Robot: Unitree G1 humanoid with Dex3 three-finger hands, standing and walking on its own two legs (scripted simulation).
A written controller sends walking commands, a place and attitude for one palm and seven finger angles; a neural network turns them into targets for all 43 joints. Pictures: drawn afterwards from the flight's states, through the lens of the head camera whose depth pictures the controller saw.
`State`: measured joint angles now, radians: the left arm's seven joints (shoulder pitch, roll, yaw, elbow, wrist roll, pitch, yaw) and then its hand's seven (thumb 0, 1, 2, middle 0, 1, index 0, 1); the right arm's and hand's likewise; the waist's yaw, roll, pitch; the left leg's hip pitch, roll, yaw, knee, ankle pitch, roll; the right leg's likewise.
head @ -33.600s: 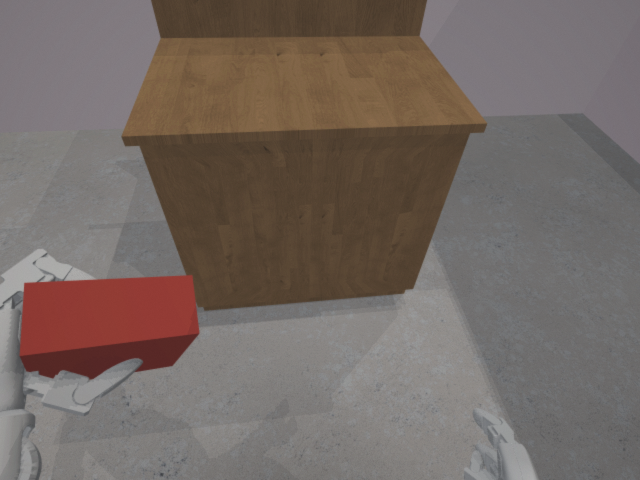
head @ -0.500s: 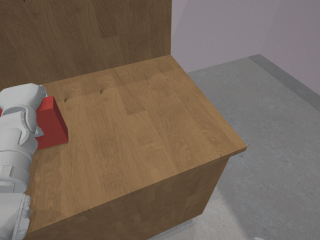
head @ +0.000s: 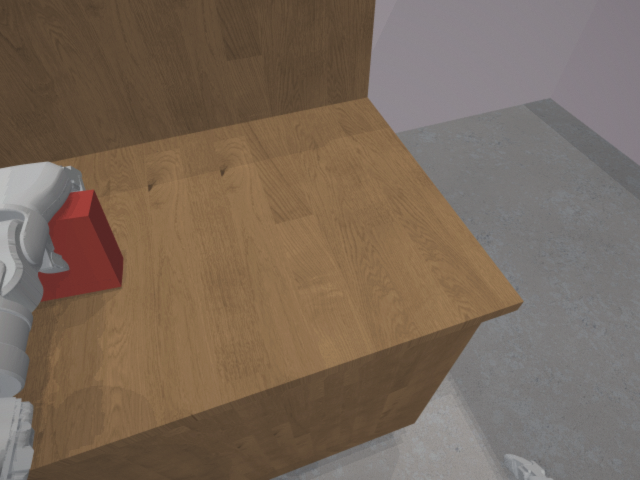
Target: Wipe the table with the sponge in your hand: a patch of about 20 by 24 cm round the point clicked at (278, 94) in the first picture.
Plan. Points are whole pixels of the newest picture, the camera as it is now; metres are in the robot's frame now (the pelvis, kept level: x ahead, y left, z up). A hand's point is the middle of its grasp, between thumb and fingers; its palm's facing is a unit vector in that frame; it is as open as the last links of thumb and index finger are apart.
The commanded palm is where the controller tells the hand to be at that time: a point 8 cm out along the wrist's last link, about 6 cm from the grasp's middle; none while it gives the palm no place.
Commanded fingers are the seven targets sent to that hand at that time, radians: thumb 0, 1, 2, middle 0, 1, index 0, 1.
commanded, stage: wipe back along the first lane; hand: left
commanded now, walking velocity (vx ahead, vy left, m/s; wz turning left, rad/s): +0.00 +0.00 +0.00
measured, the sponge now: (60, 260) +0.36 +0.38 +0.06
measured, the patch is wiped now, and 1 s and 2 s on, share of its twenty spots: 1.00 1.00 1.00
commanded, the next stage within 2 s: lift the sponge slowly off the table in 1.50 s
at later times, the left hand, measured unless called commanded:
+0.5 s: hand (49, 258) +0.33 +0.35 +0.11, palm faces -0.04 -0.02 -1.00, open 9.8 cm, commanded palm +0.30 +0.33 +0.14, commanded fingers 0.00 0.10 1.30 -1.20 -1.60 -1.20 -1.60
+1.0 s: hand (51, 295) +0.28 +0.32 +0.11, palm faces +0.03 -0.03 -1.00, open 9.8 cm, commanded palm +0.24 +0.31 +0.14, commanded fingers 0.00 0.10 1.30 -1.20 -1.60 -1.20 -1.60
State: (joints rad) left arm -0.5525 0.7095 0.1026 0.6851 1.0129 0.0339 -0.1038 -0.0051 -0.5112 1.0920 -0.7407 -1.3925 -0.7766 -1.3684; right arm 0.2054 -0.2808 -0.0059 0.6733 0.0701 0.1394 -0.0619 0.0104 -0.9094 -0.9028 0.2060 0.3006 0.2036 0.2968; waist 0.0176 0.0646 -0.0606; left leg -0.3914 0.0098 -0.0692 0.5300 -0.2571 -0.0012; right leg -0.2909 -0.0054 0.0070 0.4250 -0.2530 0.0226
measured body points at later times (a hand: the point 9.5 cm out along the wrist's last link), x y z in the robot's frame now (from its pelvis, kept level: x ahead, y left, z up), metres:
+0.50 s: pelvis -0.01 +0.00 +0.00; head +0.00 -0.02 +0.45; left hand +0.33 +0.34 +0.16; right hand +0.17 -0.24 -0.11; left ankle +0.00 +0.12 -0.74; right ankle -0.03 -0.15 -0.74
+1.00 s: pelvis +0.00 -0.01 +0.00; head +0.00 -0.04 +0.45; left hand +0.27 +0.32 +0.16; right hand +0.20 -0.24 -0.11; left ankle +0.00 +0.12 -0.74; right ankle -0.03 -0.15 -0.74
